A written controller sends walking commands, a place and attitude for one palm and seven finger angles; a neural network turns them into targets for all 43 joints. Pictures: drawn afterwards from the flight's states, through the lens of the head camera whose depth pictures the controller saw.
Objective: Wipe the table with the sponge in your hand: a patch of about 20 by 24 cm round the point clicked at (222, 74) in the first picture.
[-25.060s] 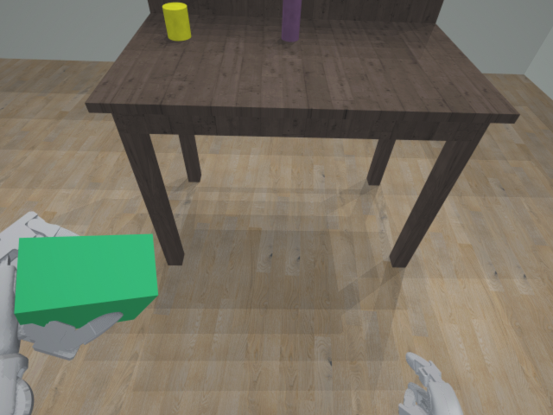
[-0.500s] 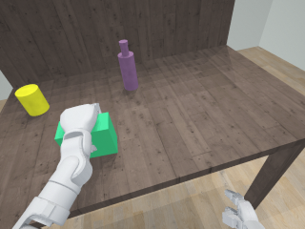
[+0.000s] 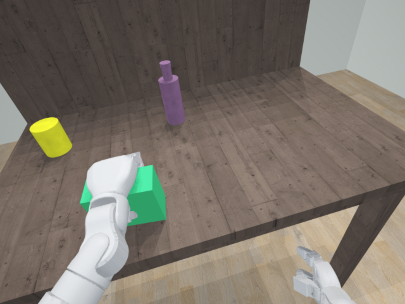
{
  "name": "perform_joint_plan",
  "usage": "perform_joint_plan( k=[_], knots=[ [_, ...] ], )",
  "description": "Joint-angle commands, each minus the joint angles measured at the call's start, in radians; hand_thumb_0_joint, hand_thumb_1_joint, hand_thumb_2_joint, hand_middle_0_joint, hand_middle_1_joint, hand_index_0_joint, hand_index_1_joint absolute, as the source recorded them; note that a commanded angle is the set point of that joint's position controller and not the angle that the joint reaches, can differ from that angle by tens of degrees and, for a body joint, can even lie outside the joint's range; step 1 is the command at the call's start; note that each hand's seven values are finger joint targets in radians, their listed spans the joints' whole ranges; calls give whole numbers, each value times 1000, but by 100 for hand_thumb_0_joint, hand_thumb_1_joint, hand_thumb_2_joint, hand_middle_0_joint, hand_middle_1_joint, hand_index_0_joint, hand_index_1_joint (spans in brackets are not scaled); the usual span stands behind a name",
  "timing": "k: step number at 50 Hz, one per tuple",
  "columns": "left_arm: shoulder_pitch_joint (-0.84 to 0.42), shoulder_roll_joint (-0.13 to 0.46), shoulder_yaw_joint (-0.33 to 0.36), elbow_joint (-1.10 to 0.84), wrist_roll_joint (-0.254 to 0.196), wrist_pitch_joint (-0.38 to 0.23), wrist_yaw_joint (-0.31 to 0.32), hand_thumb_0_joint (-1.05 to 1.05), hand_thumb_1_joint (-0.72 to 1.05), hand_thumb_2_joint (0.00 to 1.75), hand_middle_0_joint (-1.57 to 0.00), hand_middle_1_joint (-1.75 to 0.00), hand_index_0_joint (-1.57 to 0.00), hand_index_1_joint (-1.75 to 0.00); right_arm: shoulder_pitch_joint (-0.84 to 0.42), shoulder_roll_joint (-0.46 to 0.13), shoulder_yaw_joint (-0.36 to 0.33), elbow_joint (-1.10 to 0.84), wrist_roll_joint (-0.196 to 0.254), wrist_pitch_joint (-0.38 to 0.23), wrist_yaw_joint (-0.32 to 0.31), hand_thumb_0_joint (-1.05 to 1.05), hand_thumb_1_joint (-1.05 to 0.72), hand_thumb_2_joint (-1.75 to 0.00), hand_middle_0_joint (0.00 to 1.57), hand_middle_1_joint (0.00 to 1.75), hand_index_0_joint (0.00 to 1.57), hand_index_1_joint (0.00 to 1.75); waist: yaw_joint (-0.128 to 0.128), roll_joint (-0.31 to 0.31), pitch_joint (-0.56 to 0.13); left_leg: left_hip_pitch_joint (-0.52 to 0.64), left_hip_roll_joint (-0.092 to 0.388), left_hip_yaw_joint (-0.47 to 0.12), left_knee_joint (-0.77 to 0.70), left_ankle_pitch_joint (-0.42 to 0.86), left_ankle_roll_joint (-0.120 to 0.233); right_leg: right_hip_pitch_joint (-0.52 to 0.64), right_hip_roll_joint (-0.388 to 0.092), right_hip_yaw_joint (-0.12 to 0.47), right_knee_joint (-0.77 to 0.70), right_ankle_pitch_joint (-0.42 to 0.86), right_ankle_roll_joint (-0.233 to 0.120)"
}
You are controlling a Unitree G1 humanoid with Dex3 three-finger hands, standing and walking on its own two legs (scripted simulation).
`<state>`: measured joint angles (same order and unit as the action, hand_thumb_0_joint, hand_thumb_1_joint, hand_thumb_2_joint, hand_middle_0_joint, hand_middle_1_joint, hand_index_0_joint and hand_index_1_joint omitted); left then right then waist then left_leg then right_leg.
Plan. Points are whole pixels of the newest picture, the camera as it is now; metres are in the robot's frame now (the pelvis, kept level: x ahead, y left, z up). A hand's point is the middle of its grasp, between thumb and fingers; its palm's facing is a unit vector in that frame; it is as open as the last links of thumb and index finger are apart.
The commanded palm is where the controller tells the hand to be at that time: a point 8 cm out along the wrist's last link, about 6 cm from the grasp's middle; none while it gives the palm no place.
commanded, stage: wipe back along the third lane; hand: left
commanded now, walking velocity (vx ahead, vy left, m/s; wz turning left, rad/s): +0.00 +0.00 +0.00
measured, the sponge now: (130, 203) +0.29 +0.21 +0.07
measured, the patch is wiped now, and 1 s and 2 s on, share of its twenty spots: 0.95 0.95 0.95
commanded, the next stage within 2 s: slide back across to the middle lane in 0.18 s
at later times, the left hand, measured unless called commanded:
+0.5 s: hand (123, 199) +0.27 +0.19 +0.12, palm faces +0.15 -0.16 -0.98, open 10.1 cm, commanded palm +0.22 +0.20 +0.17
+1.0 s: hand (80, 222) +0.21 +0.26 +0.12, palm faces +0.06 -0.07 -1.00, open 10.0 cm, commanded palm +0.19 +0.25 +0.17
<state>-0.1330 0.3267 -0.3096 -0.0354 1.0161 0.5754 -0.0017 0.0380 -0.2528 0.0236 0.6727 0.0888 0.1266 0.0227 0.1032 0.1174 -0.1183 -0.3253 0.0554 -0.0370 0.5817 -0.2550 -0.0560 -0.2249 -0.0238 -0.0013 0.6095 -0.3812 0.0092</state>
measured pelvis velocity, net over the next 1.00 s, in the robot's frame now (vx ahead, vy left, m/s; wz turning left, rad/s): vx -0.02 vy -0.01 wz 0.01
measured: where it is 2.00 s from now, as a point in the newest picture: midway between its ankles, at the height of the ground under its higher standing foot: outside the picture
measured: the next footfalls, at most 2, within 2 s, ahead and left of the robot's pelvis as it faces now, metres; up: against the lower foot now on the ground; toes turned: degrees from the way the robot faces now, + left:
none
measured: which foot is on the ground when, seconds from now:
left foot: down 0.00-1.00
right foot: down 0.00-1.00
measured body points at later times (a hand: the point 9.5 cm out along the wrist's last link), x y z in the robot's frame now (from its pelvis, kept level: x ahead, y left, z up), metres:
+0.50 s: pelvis +0.00 -0.01 +0.00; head -0.04 -0.06 +0.44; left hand +0.25 +0.20 +0.17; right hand +0.24 -0.20 -0.08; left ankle +0.03 +0.16 -0.73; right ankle -0.04 -0.13 -0.73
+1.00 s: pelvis -0.02 -0.01 +0.00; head -0.06 -0.06 +0.45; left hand +0.21 +0.26 +0.17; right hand +0.23 -0.20 -0.07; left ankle +0.03 +0.16 -0.73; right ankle -0.04 -0.13 -0.73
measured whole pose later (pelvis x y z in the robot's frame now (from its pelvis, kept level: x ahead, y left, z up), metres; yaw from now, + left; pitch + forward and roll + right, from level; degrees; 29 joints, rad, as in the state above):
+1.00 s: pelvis -0.02 -0.01 +0.00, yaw +0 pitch -3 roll +0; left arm 0.09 0.48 -0.13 -0.20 0.94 0.43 -0.07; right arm 0.05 -0.26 0.03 0.66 0.06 0.03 -0.05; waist 0.13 0.13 -0.06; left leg -0.30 0.07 -0.06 0.58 -0.23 -0.05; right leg -0.20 -0.01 -0.02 0.61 -0.36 0.00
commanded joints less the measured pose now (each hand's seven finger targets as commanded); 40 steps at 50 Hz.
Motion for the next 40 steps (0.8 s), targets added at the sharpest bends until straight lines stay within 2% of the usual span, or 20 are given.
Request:
perform_joint_plan(
  k=[1,3,7,10,12,13,17,18,22,23,27,28,31,32,33,34,36,37,38,40],
  knots=[
    [-118,38,28,-109,-55,0,-22,0,10,130,-120,-160,-120,-160,-291,-76,-20,-213,0,-74,-3,0,-90,-90,20,30,20,30,-1,-208,-57,132,-68,81,-43,166,82,-66,59,-65,-125,286,-45],
    [-139,5,-3,-127,-60,-7,-17,0,10,130,-120,-160,-120,-160,-296,-68,-15,-223,0,-84,-9,0,-90,-90,20,30,20,30,-2,-198,-44,133,-70,80,-49,136,84,-83,61,-68,-130,227,-46],
    [-79,49,44,-131,-56,-12,-8,0,10,130,-120,-160,-120,-160,-295,-77,-22,-213,-4,-86,-11,0,-90,-90,20,30,20,30,10,-197,-65,145,-67,78,-43,157,81,-58,61,-50,-128,266,-50],
    [0,-10,-1,-169,-65,-17,-10,0,10,130,-120,-160,-120,-160,-293,-68,-22,-223,-3,-85,4,0,-90,-90,20,30,20,30,11,-193,-91,151,-70,81,-34,196,83,-35,59,-60,-115,327,-49],
    [42,48,56,-195,-61,-15,-4,0,10,130,-120,-160,-120,-160,-301,-75,-30,-223,-6,-82,7,0,-90,-90,20,30,20,30,19,-212,-105,153,-65,81,-24,212,82,-18,60,-45,-110,357,-51],
    [15,1,8,-213,-64,-14,-7,0,10,130,-120,-160,-120,-160,-300,-67,-21,-232,-5,-82,7,0,-90,-90,20,30,20,30,9,-210,-109,149,-70,88,-23,214,84,-23,57,-56,-109,363,-46],
    [-14,138,130,-214,-59,-16,8,0,10,130,-120,-160,-120,-160,-301,-80,-24,-215,-11,-78,-9,0,-90,-90,20,30,20,30,18,-211,-47,142,-61,80,-30,175,82,-49,59,-31,-129,303,-48],
    [-44,101,98,-228,-59,-18,7,0,10,130,-120,-160,-120,-160,-298,-71,-16,-224,-11,-82,-13,0,-90,-90,20,30,20,30,12,-196,-67,143,-67,86,-29,184,85,-44,56,-41,-120,312,-46],
    [1,187,183,-268,-58,-25,12,0,10,130,-120,-160,-120,-160,-298,-78,-19,-221,-16,-79,-23,0,-90,-90,20,30,20,30,31,-156,-74,157,-63,76,-33,205,79,-30,58,-26,-116,319,-54],
    [-15,129,131,-293,-64,-27,9,0,10,130,-120,-160,-120,-160,-293,-66,-14,-237,-14,-84,-23,0,-90,-90,20,30,20,30,24,-150,-91,160,-69,82,-30,216,84,-28,55,-39,-113,325,-51],
    [21,238,233,-312,-63,-33,12,0,10,130,-120,-160,-120,-160,-285,-78,-18,-227,-22,-84,-31,0,-90,-90,20,30,20,30,34,-142,-85,164,-65,74,-26,220,81,-23,58,-16,-117,334,-55],
    [9,205,205,-322,-66,-37,9,0,10,130,-120,-160,-120,-160,-279,-71,-12,-236,-21,-87,-31,0,-90,-90,20,30,20,30,28,-144,-97,159,-69,78,-25,225,82,-21,55,-29,-112,338,-52],
    [37,264,265,-337,-72,-42,7,0,10,130,-120,-160,-120,-160,-271,-76,-14,-229,-23,-88,-36,0,-90,-90,20,30,20,30,34,-140,-96,162,-70,76,-17,250,83,-10,53,-20,-109,389,-50],
    [46,314,309,-352,-70,-41,8,0,10,130,-120,-160,-120,-160,-280,-83,-16,-231,-25,-88,-39,0,-90,-90,20,30,20,30,40,-125,-92,167,-67,70,-20,239,80,-13,56,-1,-116,364,-56],
    [14,258,257,-374,-77,-44,3,0,10,130,-120,-160,-120,-160,-275,-72,-8,-246,-23,-95,-41,0,-90,-90,20,30,20,30,30,-124,-107,165,-73,77,-17,244,84,-10,53,-23,-109,368,-51],
    [44,293,293,-347,-76,-47,2,0,10,130,-120,-160,-120,-160,-266,-73,-14,-233,-23,-100,-42,0,-90,-90,20,30,20,30,35,-150,-86,164,-71,73,-14,246,84,-22,53,-17,-115,366,-49],
    [46,284,280,-370,-83,-53,-8,0,10,130,-120,-160,-120,-160,-268,-74,-10,-235,-25,-106,-44,0,-90,-90,20,30,20,30,33,-114,-84,166,-73,72,-20,237,84,-26,50,-21,-120,360,-46],
    [42,324,313,-372,-78,-54,-10,0,10,130,-120,-160,-120,-160,-276,-80,-12,-235,-24,-113,-48,0,-90,-90,20,30,20,30,33,-99,-73,171,-72,67,-20,226,83,-34,54,-2,-127,339,-53],
    [44,277,269,-367,-80,-59,-19,0,10,130,-120,-160,-120,-160,-265,-73,-8,-241,-26,-119,-48,0,-90,-90,20,30,20,30,27,-111,-74,163,-77,71,-17,224,87,-37,52,-22,-125,337,-47],
    [63,289,280,-340,-78,-72,-32,0,10,130,-120,-160,-120,-160,-258,-80,-9,-226,-29,-124,-51,0,-90,-90,20,30,20,30,23,-132,-51,160,-75,67,-23,211,87,-47,51,-25,-138,325,-43]
  ],
)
